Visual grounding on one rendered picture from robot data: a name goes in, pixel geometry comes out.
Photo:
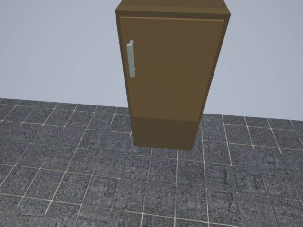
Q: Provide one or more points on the cupboard door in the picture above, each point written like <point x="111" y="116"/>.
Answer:
<point x="173" y="59"/>

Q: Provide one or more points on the handle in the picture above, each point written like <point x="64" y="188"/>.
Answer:
<point x="131" y="58"/>

